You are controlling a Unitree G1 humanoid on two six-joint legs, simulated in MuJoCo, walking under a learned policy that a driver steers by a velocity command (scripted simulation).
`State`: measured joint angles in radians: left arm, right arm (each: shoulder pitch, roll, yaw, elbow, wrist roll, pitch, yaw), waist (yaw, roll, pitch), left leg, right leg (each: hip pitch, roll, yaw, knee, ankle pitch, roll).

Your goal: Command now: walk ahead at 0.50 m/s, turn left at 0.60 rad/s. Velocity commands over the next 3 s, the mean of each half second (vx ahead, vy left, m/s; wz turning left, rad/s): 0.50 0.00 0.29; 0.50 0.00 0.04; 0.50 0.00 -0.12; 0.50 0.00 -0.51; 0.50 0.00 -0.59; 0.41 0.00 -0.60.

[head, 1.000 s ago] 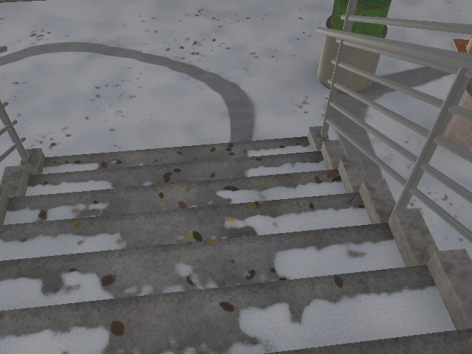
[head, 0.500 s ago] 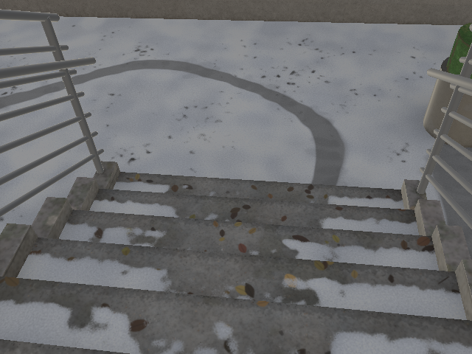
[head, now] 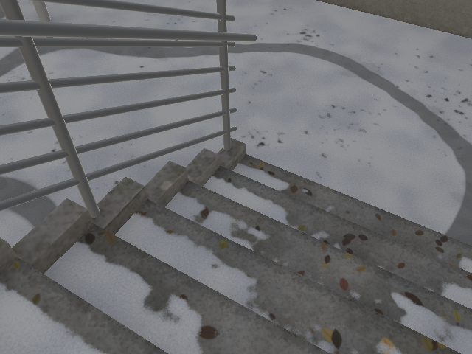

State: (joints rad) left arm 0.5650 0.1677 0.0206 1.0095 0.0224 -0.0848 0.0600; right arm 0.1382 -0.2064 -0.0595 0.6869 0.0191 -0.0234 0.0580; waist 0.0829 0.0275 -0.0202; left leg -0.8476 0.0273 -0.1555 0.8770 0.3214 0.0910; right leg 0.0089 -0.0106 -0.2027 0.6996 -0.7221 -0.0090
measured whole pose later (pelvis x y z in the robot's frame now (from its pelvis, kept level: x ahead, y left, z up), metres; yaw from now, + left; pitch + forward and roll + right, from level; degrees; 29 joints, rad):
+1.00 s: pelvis +0.57 -0.03 -0.29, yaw +8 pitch +1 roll +0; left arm 0.52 0.10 0.01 1.01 0.01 -0.05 0.00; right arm 0.19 -0.18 -0.03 0.83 0.00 -0.05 -0.05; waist 0.01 0.03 -0.02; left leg -0.93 0.05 -0.03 1.38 -0.04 0.04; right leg -0.23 0.06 0.00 0.57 -0.36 -0.06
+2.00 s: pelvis +1.13 +0.13 -0.52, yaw -13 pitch +0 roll +2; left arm 0.12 0.25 0.10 0.66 -0.02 0.02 -0.06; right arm 0.43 -0.19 -0.05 0.97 -0.02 -0.06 -0.05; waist -0.08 -0.05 -0.03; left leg -0.19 0.11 0.25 0.93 -0.71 -0.04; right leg -0.66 -0.04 0.15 0.73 0.43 -0.05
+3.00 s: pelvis +1.64 -0.01 -0.81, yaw -48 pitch -1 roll +0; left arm 0.19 0.21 0.06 0.67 -0.01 0.01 0.02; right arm 0.48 -0.17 -0.02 0.98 -0.02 -0.02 -0.07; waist -0.02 -0.05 0.03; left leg -0.19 -0.03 0.09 0.58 -0.38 0.06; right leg -0.87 0.03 0.09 1.19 0.09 -0.02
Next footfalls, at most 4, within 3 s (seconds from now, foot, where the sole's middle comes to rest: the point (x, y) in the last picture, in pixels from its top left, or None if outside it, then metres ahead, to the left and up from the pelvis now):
0.16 left None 0.31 0.14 -0.89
0.74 right None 0.58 -0.12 -1.06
1.46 left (210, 267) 1.07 0.26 -1.23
2.12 right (282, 249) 1.30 -0.06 -1.40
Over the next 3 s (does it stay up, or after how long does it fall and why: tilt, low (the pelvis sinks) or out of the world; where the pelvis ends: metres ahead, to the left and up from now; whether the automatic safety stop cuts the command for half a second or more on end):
stays up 1.64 -0.01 -0.81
